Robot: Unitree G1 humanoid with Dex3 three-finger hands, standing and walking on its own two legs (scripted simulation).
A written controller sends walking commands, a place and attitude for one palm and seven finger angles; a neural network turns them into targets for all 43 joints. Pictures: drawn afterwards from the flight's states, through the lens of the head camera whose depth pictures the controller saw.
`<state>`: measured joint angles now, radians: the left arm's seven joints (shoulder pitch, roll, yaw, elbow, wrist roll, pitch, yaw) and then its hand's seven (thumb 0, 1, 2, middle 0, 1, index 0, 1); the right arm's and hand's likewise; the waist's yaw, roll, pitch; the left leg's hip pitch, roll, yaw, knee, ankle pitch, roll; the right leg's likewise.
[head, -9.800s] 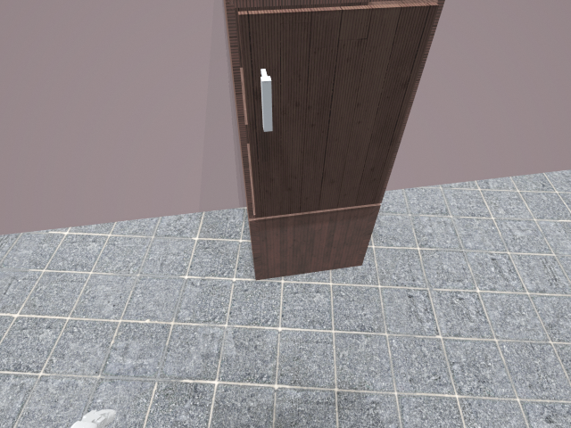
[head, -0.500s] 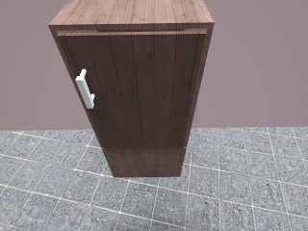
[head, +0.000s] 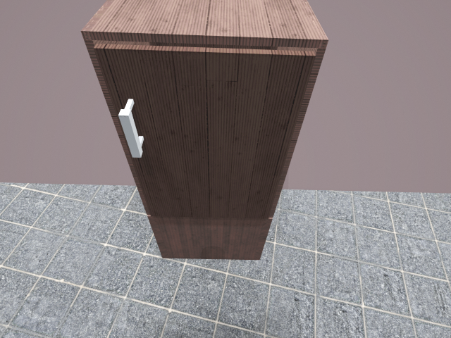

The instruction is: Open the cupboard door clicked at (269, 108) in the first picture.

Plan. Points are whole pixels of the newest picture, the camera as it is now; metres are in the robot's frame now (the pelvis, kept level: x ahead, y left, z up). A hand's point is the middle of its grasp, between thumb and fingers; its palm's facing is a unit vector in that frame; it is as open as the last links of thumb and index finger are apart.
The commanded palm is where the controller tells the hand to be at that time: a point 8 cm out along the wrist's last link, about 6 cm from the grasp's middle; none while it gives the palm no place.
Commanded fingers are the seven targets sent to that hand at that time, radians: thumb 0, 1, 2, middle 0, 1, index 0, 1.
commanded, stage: look again from close up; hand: left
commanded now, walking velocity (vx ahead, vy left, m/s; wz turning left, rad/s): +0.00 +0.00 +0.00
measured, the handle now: (133, 129) +0.51 +0.24 +0.07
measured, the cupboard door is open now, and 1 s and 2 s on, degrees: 0 0 0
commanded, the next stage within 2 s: raise the hand with hooked fingers in 0.44 s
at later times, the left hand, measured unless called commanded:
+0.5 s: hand out of the picture +0.02 +0.19 -0.17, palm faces +0.00 -0.97 -0.23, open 7.4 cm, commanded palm none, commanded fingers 0.00 0.90 0.90 -0.20 -0.30 -0.20 -0.30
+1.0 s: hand out of the picture +0.12 +0.20 -0.04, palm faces +0.16 -0.99 -0.02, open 8.8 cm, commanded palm +0.11 +0.26 -0.02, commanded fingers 0.00 0.34 0.66 -0.24 -0.66 -0.24 -0.66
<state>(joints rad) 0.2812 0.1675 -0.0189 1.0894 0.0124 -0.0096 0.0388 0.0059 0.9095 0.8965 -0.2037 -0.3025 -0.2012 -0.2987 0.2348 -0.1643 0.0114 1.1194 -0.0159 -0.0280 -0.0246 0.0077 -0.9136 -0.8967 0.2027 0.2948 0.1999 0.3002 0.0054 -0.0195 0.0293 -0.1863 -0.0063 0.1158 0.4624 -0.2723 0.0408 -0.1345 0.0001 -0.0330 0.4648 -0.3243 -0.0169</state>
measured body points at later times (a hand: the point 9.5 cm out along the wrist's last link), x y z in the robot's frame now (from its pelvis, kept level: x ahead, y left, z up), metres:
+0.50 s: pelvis +0.00 +0.00 +0.00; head +0.01 +0.00 +0.45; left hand +0.02 +0.24 -0.15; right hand +0.02 -0.24 -0.15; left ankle -0.01 +0.09 -0.74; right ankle -0.05 -0.11 -0.74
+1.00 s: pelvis -0.07 -0.04 -0.08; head -0.03 -0.03 +0.37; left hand +0.10 +0.25 -0.04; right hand +0.17 -0.27 -0.12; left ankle -0.01 +0.09 -0.74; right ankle -0.05 -0.11 -0.74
